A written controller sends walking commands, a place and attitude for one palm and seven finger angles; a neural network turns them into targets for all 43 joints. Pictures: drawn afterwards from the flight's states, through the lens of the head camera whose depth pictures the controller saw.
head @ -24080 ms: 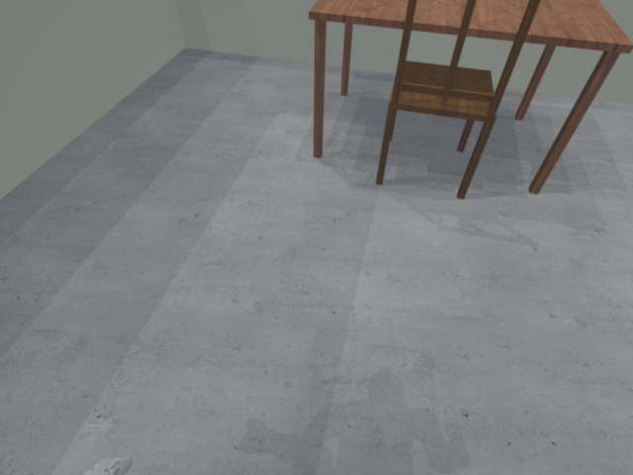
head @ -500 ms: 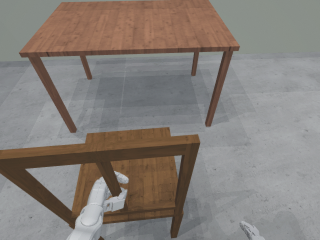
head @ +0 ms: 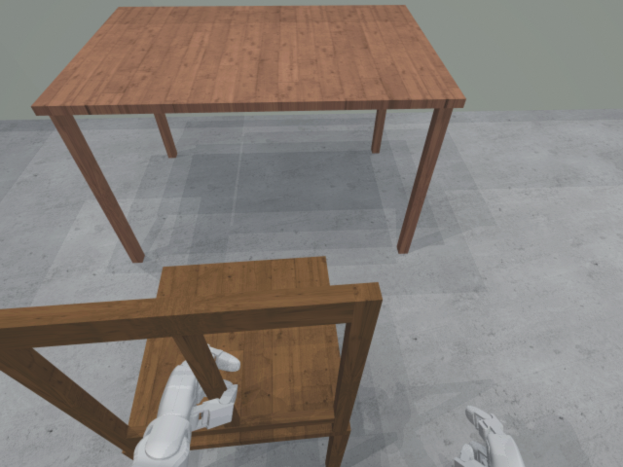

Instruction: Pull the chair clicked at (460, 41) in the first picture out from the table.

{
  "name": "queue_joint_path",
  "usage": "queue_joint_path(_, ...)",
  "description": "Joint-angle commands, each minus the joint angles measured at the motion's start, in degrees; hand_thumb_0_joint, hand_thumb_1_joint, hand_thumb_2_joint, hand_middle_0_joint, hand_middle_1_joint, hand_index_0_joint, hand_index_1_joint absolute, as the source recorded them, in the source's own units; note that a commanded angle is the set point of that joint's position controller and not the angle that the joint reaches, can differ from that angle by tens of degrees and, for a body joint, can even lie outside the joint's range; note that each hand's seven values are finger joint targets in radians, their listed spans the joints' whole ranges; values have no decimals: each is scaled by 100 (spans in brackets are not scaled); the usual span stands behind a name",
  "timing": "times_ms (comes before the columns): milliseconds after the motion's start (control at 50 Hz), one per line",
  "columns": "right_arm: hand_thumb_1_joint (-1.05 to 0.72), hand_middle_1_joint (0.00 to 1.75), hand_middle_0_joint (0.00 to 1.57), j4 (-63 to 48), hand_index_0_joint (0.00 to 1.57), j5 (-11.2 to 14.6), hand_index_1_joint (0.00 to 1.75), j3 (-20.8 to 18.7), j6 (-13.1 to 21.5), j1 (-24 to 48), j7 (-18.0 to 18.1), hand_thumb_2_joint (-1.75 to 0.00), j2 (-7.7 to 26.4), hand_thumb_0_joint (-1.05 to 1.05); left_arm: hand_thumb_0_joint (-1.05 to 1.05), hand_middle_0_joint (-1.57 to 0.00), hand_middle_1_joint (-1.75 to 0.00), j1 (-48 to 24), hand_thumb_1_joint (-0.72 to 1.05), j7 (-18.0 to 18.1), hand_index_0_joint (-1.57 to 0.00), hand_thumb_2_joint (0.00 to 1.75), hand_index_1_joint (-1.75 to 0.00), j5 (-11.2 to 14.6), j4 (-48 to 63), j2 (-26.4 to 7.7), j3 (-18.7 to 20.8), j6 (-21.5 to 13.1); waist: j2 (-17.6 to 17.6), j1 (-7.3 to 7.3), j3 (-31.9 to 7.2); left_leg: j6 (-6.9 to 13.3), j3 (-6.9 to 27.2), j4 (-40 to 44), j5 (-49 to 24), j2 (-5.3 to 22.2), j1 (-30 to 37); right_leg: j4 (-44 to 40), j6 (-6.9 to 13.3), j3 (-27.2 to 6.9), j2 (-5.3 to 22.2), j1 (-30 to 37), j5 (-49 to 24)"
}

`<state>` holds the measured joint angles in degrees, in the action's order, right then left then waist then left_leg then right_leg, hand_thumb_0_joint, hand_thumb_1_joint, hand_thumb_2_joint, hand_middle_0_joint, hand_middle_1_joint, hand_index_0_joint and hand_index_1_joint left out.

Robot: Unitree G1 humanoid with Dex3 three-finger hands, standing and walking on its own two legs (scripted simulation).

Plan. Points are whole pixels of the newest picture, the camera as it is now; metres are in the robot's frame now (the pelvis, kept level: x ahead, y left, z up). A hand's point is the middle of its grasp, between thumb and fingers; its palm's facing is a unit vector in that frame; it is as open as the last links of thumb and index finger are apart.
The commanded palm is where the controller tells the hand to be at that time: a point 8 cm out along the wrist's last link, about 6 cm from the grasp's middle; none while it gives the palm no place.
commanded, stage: stop walking, hand still on the chair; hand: left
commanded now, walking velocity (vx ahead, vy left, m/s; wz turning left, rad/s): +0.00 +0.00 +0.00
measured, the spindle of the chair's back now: (214, 386) +0.24 +0.15 -0.07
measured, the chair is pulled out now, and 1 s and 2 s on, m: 0.66 0.66 0.66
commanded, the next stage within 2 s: open the thumb and straighten the fingers in 0.04 s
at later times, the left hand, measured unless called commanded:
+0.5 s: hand (214, 389) +0.24 +0.15 -0.06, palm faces -0.01 -0.99 -0.17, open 11.3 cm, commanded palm +0.21 +0.20 -0.04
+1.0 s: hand (209, 392) +0.23 +0.16 -0.06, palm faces +0.01 -0.99 -0.16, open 17.4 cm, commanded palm +0.21 +0.21 -0.04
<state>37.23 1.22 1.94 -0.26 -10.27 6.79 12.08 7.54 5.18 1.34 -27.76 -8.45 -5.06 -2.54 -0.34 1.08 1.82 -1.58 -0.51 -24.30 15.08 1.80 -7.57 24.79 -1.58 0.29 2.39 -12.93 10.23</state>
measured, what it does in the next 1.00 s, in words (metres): stands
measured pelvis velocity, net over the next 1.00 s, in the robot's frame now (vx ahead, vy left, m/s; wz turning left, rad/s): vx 0.03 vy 0.00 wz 0.06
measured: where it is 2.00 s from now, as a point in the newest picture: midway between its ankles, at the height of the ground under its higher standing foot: outside the picture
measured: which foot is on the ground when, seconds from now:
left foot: down 0.00-1.00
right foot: down 0.00-1.00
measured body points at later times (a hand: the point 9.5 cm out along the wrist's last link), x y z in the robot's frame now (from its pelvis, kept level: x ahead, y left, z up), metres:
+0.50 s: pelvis +0.00 +0.00 -0.02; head +0.03 -0.01 +0.43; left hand +0.23 +0.20 -0.04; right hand +0.16 -0.24 -0.12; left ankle -0.02 +0.14 -0.74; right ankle +0.03 -0.14 -0.74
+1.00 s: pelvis +0.03 +0.00 -0.04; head +0.06 -0.01 +0.41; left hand +0.23 +0.21 -0.05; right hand +0.20 -0.24 -0.12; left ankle -0.02 +0.14 -0.74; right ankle +0.03 -0.14 -0.74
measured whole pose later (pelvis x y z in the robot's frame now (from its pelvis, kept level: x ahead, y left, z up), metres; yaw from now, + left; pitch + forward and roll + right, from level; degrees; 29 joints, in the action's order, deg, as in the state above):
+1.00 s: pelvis +0.03 +0.00 -0.04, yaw +3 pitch +10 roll -1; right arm 30.7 1.7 1.1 8.4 -14.3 5.7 14.9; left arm 19.1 -0.2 3.3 2.2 -11.3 -2.6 14.1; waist -3.0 1.8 -6.7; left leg -1.5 3.3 -48.8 28.2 0.9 -30.2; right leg 47.6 -1.9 3.2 3.8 -33.4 23.4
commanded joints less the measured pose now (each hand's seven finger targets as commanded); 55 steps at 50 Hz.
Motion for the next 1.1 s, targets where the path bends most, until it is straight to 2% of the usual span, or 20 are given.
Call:
queue_joint_path(0, -90, 30, 20, -751, 20, 31, 30, -219, 187, 369, 60, -90, 654, 0, 0, -50, -145, -1100, 90, 117, -50, 90, -145, -23, 1406, -734, 377, -431, -41, -37, -1010, 238, 192, 332, -982, 344, 90, -407, 294, -329, 442, 494, -1038)
queue_joint_path(120, -90, 30, 20, -763, 20, 22, 30, -216, 164, 378, 74, -90, 646, 0, 0, -50, -145, -852, 90, 142, -50, 90, -145, -29, 1198, -700, 437, -423, -54, -80, -891, 268, 232, 401, -669, 360, -13, -508, 276, -310, 421, 362, -450)
queue_joint_path(140, -90, 30, 20, -763, 20, 247, 30, -317, 244, 373, -126, -90, 908, 0, 0, -50, -145, -380, 78, -31, -50, 84, -145, 136, 719, -339, 107, -69, 533, 222, -717, 201, 62, 180, -341, 196, -715, 21, 256, 200, 194, 101, -117)
queue_joint_path(160, -90, 30, 20, -870, 20, 266, 30, -341, 314, 441, -217, -90, 924, 0, 0, -50, -145, -895, 66, -107, -50, 78, -145, 180, 1430, -635, 376, -58, 608, 82, -955, 216, 73, 55, -246, 142, -985, 150, 259, 195, 151, 62, -68)
queue_joint_path(180, -90, 30, 20, -952, 20, 235, 30, -376, 399, 497, -223, -90, 905, 0, 0, -50, -145, -1053, 54, -172, -50, 73, -145, 172, 1795, -696, 410, -69, 428, 63, -1174, 246, 27, -41, -258, 99, -967, 198, 265, 165, 143, 76, -58)
queue_joint_path(200, -90, 30, 20, -935, 20, 247, 30, -388, 467, 492, -231, -90, 897, 0, 0, -50, -145, -868, 42, -174, -50, 67, -145, 195, 1785, -912, 556, -17, 216, 59, -1052, 237, 44, -99, -126, 86, -1053, 224, 276, 139, 143, 15, 84)
queue_joint_path(260, -90, 30, 20, -1007, 20, 196, 30, -356, 694, 445, -311, -90, 856, 0, 0, -50, -145, -406, 5, -263, -50, 49, -145, 196, 2066, -707, 471, 119, -219, -14, -1100, 211, 6, -368, -71, 9, -1326, 434, 295, 176, 110, -303, 224)
queue_joint_path(280, -90, 30, 20, -1019, 20, 195, 30, -347, 747, 418, -333, -90, 850, 0, 0, -50, -145, -532, -7, -277, -50, 43, -145, 187, 2199, -636, 363, 167, -247, 63, -1099, 207, 21, -453, -74, 7, -1368, 501, 288, 195, 96, -444, 231)
queue_joint_path(320, -90, 30, 20, -1096, 20, 176, 30, -368, 858, 381, -350, -90, 868, 0, 0, -50, -145, -177, -31, -297, -50, 32, -145, 174, 2323, -555, 312, 306, -206, 15, -1184, 199, 26, -602, -156, 5, -1492, 657, 292, 218, 85, -520, 159)
queue_joint_path(340, -90, 30, 20, -1109, 20, 165, 30, -373, 894, 362, -355, -90, 900, 0, 0, -47, -138, -90, -43, -304, -47, 26, -138, 176, 2352, -588, 354, 382, -116, 17, -1240, 194, 43, -683, -119, 6, -1571, 743, 278, 238, 78, -613, 196)
queue_joint_path(360, -90, 30, 20, -1100, 20, 171, 30, -368, 905, 361, -319, -90, 949, 0, 0, -45, -130, -750, -55, -270, -45, 20, -130, 198, 2752, -940, 608, 423, -106, 76, -1383, 219, 50, -737, -86, -9, -1543, 745, 252, 204, 89, -618, 204)
queue_joint_path(380, -90, 30, 20, -1115, 20, 149, 30, -373, 929, 376, -280, -90, 941, 0, 0, -43, -123, -728, -55, -283, -43, 20, -123, 178, 2684, -889, 610, 512, -163, 44, -1391, 214, 38, -759, -53, -18, -1554, 804, 247, 235, 81, -665, 294)
queue_joint_path(480, -90, 30, 20, -1205, 20, 132, 30, -358, 1049, 253, -196, -90, 987, 0, 0, -30, -87, -566, -55, -371, -30, 20, -87, 275, 2700, -654, 534, 830, 367, 78, -1488, 225, 60, -1054, -56, -58, -1794, 1053, 183, 320, 63, -873, 243)
queue_joint_path(600, -90, 30, 20, -1354, 20, 81, 30, -376, 1181, 92, -165, -90, 1011, 0, 0, -15, -43, -45, -55, -505, -15, 20, -43, 258, 3187, -642, 480, 1026, 268, 64, -1810, 205, 100, -1416, -657, -78, -1837, 1414, 209, 367, 79, -846, -482)
queue_joint_path(640, -90, 30, 20, -1326, 20, 86, 30, -372, 1174, 3, -147, -90, 1031, 0, 0, -10, -29, -318, -55, -457, -10, 20, -29, 192, 3480, -1018, 753, 1031, 49, 103, -1862, 195, 101, -1513, -789, -73, -1766, 1494, 201, 349, 88, -959, -590)
queue_joint_path(720, -90, 30, 20, -1399, 20, 58, 30, -354, 1186, -70, -121, -90, 974, 0, 0, 0, 0, 91, -55, -424, 0, 20, 0, 148, 3692, -846, 630, 1123, 66, 104, -1890, 197, 115, -1668, -1089, -85, -1791, 1641, 218, 382, 87, -939, -942)
queue_joint_path(880, -90, 30, 20, -1526, 20, 60, 30, -357, 1172, -103, -75, -90, 987, 0, 0, 0, 0, 630, -55, -506, 0, 20, 0, 192, 4012, -823, 570, 1358, 246, 115, -1878, 216, 141, -1879, -1077, -103, -2011, 1774, 197, 442, 99, -983, -1056)
queue_joint_path(980, -90, 30, 20, -1591, 20, 55, 30, -376, 1182, -115, -63, -90, 916, 0, 0, 0, 0, 1098, -55, -444, 0, 20, 0, 116, 4347, -810, 563, 1350, -96, 27, -1938, 194, 150, -1950, -1275, -90, -1980, 1899, 224, 468, 109, -1075, -1036)
queue_joint_path(1040, -90, 30, 20, -1677, 20, 68, 30, -361, 1192, -66, -79, -90, 880, 0, 0, 0, 0, 1485, -55, -391, 0, 20, 0, 85, 4608, -598, 291, 1391, -84, 34, -1797, 182, 194, -1953, -1223, -71, -2052, 1941, 231, 512, 113, -1164, -888)
queue_joint_path(1080, -90, 30, 20, -1704, 20, 72, 30, -375, 1191, -62, -68, -90, 886, 0, 0, 0, 0, 1626, -55, -349, 0, 20, 0, 78, 4733, -685, 343, 1417, 34, 33, -1789, 193, 200, -1980, -1038, -73, -2132, 1941, 224, 500, 101, -1204, -741)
